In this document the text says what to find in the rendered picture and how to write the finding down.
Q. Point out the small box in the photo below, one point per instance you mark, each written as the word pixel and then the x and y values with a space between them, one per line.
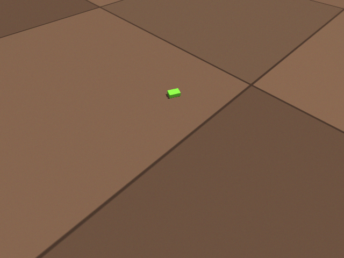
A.
pixel 173 93

